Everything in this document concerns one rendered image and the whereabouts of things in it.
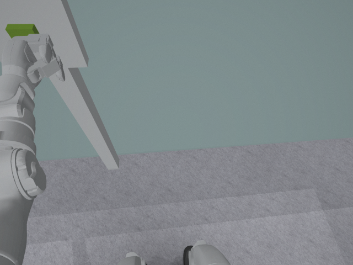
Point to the button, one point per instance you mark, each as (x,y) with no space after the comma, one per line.
(21,29)

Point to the robot left forearm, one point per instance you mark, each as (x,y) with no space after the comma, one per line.
(17,122)

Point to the robot left upper arm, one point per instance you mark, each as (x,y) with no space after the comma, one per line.
(21,180)

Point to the robot left hand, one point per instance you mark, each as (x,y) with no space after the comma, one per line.
(18,58)

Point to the right robot shin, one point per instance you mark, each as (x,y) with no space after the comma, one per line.
(202,242)

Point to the panel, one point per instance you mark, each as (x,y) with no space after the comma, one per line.
(54,17)

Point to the robot right thigh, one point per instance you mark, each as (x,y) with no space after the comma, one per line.
(206,255)

